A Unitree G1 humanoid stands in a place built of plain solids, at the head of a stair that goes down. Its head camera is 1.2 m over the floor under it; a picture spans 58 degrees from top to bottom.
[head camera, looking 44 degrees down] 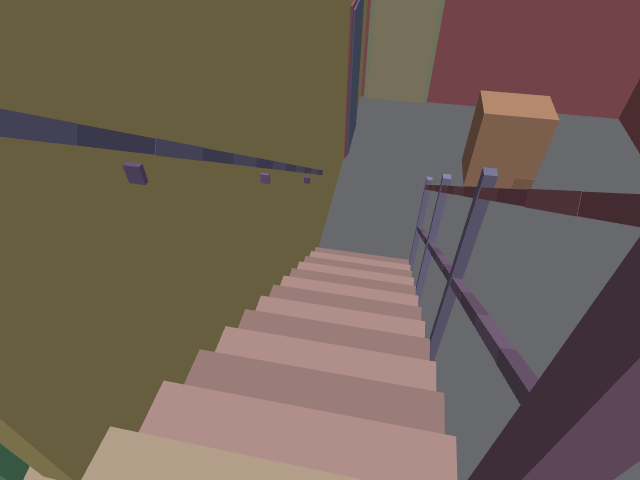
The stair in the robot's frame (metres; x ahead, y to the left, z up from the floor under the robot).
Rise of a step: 0.17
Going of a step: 0.23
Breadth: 0.98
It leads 11 degrees to the right of straight ahead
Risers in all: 13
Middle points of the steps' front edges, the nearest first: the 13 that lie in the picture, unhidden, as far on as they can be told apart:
0.41 0.10 0.00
0.63 0.06 -0.17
0.86 0.01 -0.33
1.09 -0.03 -0.50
1.32 -0.08 -0.67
1.54 -0.12 -0.84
1.77 -0.17 -1.01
2.00 -0.21 -1.17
2.22 -0.25 -1.34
2.45 -0.30 -1.51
2.68 -0.34 -1.68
2.90 -0.39 -1.85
3.13 -0.43 -2.01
